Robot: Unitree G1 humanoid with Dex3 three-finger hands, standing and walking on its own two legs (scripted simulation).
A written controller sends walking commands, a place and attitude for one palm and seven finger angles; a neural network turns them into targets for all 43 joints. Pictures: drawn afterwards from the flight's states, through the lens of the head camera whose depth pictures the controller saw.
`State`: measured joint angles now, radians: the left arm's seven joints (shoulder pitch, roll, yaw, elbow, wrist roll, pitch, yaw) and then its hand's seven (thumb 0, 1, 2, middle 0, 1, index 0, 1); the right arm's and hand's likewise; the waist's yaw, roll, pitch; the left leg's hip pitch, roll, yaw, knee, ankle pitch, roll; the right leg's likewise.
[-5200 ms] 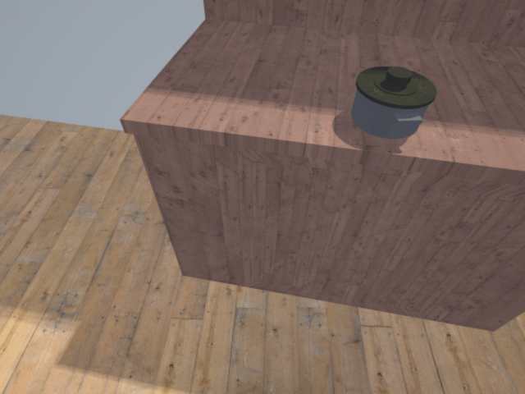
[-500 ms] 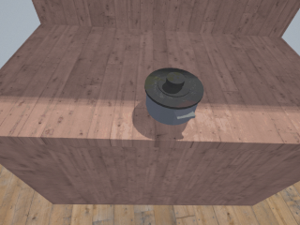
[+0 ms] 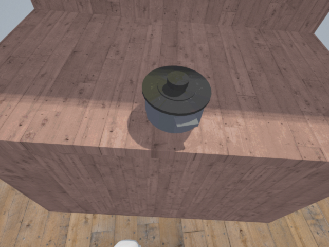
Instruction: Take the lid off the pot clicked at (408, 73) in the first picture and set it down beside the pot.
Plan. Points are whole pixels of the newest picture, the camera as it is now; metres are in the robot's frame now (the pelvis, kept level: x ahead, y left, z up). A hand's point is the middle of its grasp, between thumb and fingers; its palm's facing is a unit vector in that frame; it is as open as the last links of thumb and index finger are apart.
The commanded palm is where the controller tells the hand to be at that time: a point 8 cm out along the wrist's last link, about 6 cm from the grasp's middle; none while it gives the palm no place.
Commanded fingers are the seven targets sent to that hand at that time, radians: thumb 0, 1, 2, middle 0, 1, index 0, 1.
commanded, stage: shuffle to correct the standing spot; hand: left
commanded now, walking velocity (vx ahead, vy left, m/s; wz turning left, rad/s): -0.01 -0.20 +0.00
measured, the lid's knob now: (177, 80) +0.45 +0.02 +0.16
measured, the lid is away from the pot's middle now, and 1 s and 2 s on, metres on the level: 0.00 0.00 0.00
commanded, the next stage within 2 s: come to a stop and stand still in 0.56 s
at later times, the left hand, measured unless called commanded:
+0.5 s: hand out of the picture +0.08 +0.14 -0.17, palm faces +0.04 -0.98 -0.21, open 7.4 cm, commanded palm none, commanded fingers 0.00 0.90 0.90 -0.20 -0.30 -0.20 -0.30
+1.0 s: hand out of the picture +0.00 +0.04 -0.18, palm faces +0.09 -0.99 -0.14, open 7.4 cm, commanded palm none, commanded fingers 0.00 0.90 0.90 -0.20 -0.30 -0.20 -0.30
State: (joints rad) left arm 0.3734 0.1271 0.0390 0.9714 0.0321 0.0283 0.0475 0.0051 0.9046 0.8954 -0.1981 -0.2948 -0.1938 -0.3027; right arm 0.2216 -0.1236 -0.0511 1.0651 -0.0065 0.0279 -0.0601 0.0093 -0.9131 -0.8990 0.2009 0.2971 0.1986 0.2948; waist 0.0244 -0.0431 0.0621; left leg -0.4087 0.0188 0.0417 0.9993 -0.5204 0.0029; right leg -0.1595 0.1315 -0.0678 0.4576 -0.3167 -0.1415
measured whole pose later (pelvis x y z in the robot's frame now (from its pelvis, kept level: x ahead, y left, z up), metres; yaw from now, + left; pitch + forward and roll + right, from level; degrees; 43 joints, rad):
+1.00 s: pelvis +0.01 -0.12 +0.01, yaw +3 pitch -1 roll -1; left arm 0.32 0.16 -0.01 1.03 0.01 0.01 0.04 0.01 0.91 0.90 -0.20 -0.29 -0.19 -0.30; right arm 0.21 -0.14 -0.02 1.04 0.00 0.00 -0.03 0.01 -0.96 -0.90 0.20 0.30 0.20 0.30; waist 0.02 -0.04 0.07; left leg -0.22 0.00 0.10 0.50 -0.25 0.06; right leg -0.15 -0.01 -0.04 0.43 -0.27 0.01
